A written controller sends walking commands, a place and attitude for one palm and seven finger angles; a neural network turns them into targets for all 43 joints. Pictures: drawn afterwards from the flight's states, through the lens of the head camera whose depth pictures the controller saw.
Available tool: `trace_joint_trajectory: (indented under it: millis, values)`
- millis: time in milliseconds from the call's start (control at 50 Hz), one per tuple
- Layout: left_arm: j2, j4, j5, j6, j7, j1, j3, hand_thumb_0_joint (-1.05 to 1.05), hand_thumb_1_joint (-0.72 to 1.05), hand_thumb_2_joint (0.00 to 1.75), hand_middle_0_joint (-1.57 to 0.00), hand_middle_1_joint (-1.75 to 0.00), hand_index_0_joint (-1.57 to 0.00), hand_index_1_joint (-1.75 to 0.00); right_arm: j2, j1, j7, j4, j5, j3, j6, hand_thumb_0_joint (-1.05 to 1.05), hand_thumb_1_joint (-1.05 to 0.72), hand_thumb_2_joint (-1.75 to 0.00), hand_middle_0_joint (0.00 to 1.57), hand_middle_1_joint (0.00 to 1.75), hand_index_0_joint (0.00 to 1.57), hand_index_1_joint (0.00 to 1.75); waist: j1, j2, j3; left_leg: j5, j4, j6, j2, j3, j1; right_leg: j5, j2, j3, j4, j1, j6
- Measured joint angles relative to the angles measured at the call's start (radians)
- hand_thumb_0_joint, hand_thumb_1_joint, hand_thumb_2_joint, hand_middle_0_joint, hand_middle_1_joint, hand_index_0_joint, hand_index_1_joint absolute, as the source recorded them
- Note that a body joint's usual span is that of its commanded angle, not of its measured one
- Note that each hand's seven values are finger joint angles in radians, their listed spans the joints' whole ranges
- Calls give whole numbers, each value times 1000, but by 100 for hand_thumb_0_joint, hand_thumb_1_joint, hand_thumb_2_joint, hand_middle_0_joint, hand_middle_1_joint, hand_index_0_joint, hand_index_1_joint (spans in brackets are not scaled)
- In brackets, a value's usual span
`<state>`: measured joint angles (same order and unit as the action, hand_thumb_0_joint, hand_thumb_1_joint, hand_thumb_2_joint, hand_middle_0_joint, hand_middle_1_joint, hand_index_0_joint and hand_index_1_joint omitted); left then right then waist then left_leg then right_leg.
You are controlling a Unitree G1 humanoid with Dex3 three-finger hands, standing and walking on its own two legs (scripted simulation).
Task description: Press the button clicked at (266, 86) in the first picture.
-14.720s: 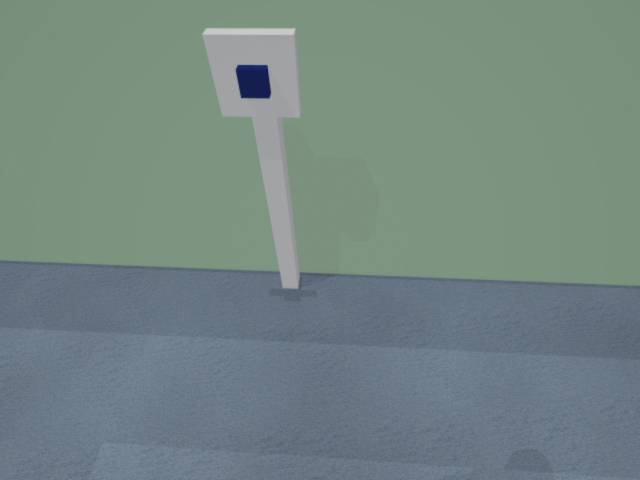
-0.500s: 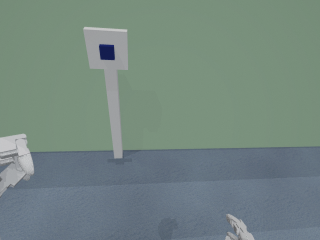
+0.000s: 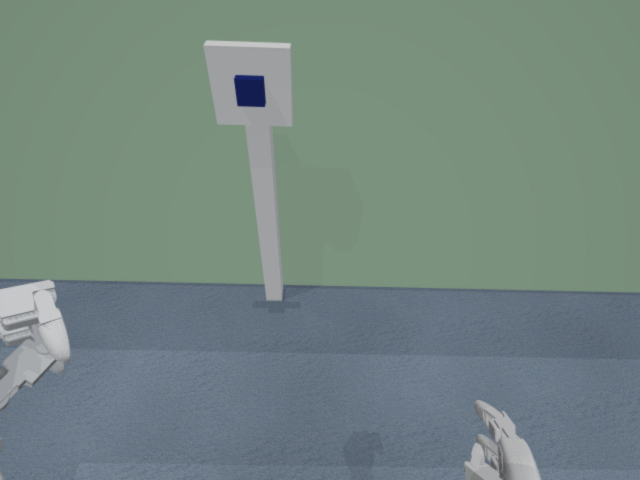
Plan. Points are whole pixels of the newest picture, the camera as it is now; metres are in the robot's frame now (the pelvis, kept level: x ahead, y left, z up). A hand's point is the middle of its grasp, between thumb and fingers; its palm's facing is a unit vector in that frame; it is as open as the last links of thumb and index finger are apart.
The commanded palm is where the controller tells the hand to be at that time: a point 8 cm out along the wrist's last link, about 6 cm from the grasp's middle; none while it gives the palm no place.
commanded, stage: stop stepping back and stand still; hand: left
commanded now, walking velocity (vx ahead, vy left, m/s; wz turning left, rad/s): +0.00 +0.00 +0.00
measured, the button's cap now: (250, 90) +0.87 +0.20 +0.09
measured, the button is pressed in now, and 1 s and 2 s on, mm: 0 0 0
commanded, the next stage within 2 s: let the arm hang, fingers relaxed in 0.04 s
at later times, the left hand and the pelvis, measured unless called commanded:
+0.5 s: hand out of the picture +0.03 +0.21 -0.16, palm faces +0.00 -0.97 -0.23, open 3.6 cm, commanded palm none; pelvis -0.02 +0.01 +0.00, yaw +2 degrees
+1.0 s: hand out of the picture +0.04 +0.24 -0.15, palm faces +0.03 -0.95 -0.30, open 7.2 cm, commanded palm none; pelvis -0.01 +0.02 +0.01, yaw +1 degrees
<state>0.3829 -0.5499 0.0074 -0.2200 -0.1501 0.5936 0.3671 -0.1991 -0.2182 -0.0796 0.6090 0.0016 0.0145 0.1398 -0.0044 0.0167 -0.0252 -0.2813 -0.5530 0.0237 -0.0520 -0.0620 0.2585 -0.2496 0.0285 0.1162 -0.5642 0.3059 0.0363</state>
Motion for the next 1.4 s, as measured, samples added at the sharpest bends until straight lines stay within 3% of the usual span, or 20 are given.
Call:
trace_joint_trajectory:
  millis: [140,180,220,280,320,420,560,900,1180,1400]
  values:
    - [-22,-6,13,9,5,24,-23,1,88,90,-131,-150,-131,-150,2,4,5,6,0,6,-27,1,-90,-90,20,30,20,30,4,-18,17,6,21,-10,7,-1,-4,18,4,-1,41,-13,-12]
    - [-4,145,-16,16,52,-53,-82,1,89,90,-131,-150,-131,-150,-28,9,49,52,1,-11,-10,1,-90,-90,20,30,20,30,11,-39,6,3,-5,-20,20,11,33,13,20,7,14,17,-21]
    - [-12,393,-31,101,99,-162,-162,0,89,90,-129,-149,-130,-149,-66,38,77,108,2,-18,-44,1,-90,-90,20,30,20,30,21,-64,2,-7,-37,-29,37,9,64,-6,39,3,-33,53,-30]
    - [-68,775,-41,218,131,-273,-248,0,90,90,-125,-144,-125,-145,-91,78,87,166,12,-16,-91,1,-90,-90,20,30,20,30,9,-90,15,-20,-70,-39,44,-1,85,-19,49,-9,-76,83,-38]
    - [-101,970,-46,258,142,-305,-295,0,90,90,-120,-140,-120,-140,-85,80,87,186,13,-13,-111,1,-90,-90,20,30,20,30,-5,-81,36,-19,-70,-36,43,-5,80,-20,48,-13,-79,80,-33]
    - [-169,1276,-44,276,143,-313,-377,1,90,90,-105,-125,-105,-125,-49,27,86,251,18,-4,-150,1,-91,-90,20,30,20,30,-20,-9,84,4,-38,-28,42,6,46,-5,45,-2,-49,43,-23]
    - [-146,1499,-25,257,142,-303,-372,1,90,90,-81,-102,-82,-99,-22,-52,80,377,20,-1,-182,1,-91,-90,20,30,20,30,11,-3,101,53,43,-22,25,25,10,66,18,23,83,-23,-17]
    - [-123,1675,-20,227,139,-374,-346,0,90,90,-28,-39,-28,-40,-11,-56,70,492,16,-22,-158,1,-91,-90,20,30,20,30,9,-43,67,81,127,-29,35,4,-54,89,22,3,145,-69,-24]
    - [-130,1673,-20,205,143,-480,-351,0,90,90,-21,-30,-21,-31,-51,31,68,507,14,-23,-140,0,-91,-90,20,30,20,30,-3,-43,67,93,188,-18,31,1,-111,89,14,1,180,-112,-21]
    - [-103,1684,-20,201,146,-495,-349,0,90,90,-20,-30,-20,-30,-93,73,71,512,14,-25,-142,0,-91,-90,20,30,20,30,-3,-46,81,100,222,-3,16,5,-135,94,-4,7,217,-137,-9]
